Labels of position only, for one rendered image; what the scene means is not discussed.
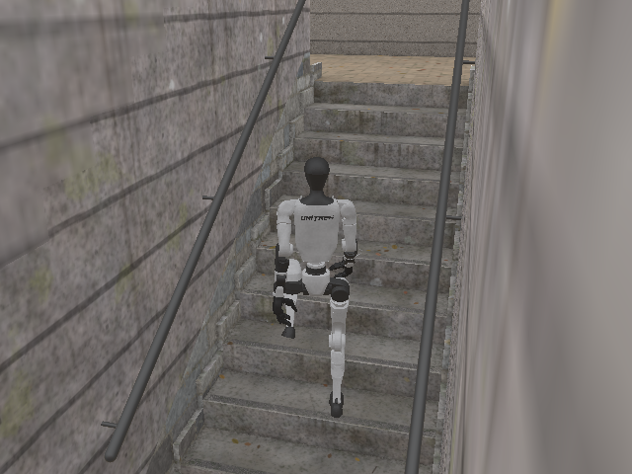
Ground stairs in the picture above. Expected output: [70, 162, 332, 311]
[181, 81, 469, 474]

